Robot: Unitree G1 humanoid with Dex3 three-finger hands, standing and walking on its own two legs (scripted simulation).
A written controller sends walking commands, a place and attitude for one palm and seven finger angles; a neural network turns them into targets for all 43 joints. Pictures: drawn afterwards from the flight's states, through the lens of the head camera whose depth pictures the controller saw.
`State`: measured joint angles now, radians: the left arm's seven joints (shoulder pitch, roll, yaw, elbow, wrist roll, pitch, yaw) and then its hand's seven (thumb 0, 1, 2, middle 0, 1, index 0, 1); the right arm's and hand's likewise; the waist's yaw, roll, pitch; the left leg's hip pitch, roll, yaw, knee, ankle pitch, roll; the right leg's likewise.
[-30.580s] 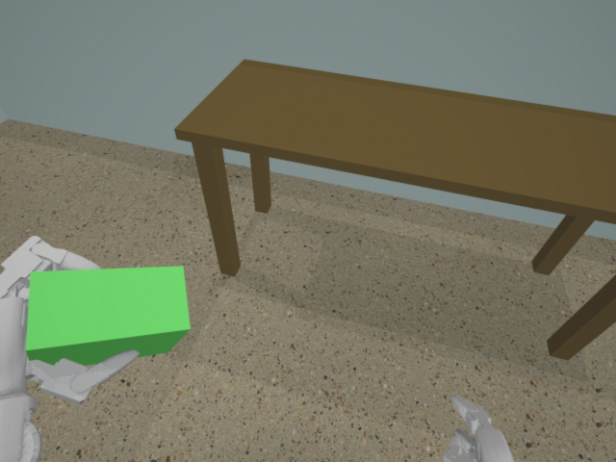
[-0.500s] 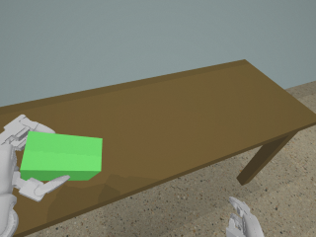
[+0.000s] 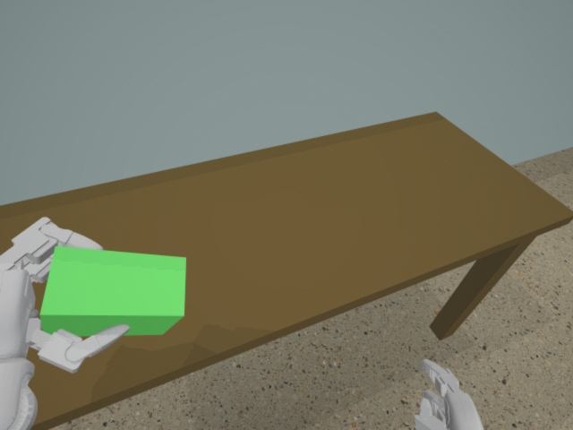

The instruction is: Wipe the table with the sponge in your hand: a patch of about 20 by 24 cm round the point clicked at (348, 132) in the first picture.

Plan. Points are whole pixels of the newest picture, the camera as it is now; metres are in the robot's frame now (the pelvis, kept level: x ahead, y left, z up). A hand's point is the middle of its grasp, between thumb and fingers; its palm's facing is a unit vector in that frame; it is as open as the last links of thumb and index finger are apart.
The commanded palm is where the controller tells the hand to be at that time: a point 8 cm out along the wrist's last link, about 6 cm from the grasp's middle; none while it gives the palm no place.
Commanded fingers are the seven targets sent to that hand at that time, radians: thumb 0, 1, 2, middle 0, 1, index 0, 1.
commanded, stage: come to a stop and stand still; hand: left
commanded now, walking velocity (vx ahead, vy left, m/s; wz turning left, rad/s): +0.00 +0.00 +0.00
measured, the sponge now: (136, 297) +0.23 +0.20 +0.12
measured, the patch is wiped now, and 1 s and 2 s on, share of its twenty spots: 0.00 0.00 0.00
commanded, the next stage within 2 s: look again from close up in 0.92 s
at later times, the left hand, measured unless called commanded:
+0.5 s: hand (59, 265) +0.25 +0.28 +0.15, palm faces +0.39 -0.84 -0.38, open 10.7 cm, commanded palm +0.18 +0.30 +0.17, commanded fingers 0.00 0.10 1.30 -1.20 -1.60 -1.20 -1.60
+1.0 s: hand (63, 269) +0.24 +0.27 +0.15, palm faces +0.38 -0.85 -0.35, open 10.7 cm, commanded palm +0.18 +0.30 +0.17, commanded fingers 0.00 0.10 1.30 -1.20 -1.60 -1.20 -1.60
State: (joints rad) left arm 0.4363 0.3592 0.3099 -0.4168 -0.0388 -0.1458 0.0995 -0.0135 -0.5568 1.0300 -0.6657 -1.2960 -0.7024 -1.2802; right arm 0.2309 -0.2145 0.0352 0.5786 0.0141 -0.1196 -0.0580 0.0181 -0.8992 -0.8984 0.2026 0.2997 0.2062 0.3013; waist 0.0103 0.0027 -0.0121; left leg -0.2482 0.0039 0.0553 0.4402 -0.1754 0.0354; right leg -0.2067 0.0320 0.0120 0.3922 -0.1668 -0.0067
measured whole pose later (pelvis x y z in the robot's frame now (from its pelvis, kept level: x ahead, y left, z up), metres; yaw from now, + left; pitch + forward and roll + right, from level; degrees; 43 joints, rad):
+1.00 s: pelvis +0.03 +0.02 +0.00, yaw +1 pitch +0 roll -1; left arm 0.42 0.36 0.34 -0.46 -0.04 -0.20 0.10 -0.01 -0.56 1.03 -0.67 -1.30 -0.70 -1.28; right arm 0.19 -0.19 0.03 0.58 0.01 -0.13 -0.05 0.02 -0.90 -0.90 0.20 0.30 0.21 0.30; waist 0.03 -0.03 0.04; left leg -0.23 -0.02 0.06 0.44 -0.21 0.06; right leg -0.18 0.00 0.01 0.37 -0.20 0.02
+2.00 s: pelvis +0.01 -0.04 -0.01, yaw +4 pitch -2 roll +0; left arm 0.25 0.52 0.29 -0.27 0.21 0.09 0.01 -0.01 -0.56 1.03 -0.67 -1.30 -0.70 -1.29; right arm 0.13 -0.24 0.04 0.64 0.00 -0.09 -0.10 0.02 -0.90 -0.90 0.20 0.30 0.21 0.30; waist 0.08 0.06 0.01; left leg -0.31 0.01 -0.03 0.59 -0.25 -0.01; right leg -0.26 0.04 -0.07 0.59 -0.31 -0.06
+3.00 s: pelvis +0.02 -0.01 +0.00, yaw +2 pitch -3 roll +0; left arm 0.21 0.52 0.01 -0.24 0.77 0.30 0.03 -0.01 -0.57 1.04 -0.67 -1.30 -0.71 -1.29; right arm 0.02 -0.24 0.04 0.65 0.03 0.03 -0.10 0.02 -0.90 -0.90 0.20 0.30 0.21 0.30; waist 0.13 0.09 0.01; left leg -0.20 -0.01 0.02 0.46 -0.21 0.02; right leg -0.16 0.02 -0.02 0.45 -0.24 -0.03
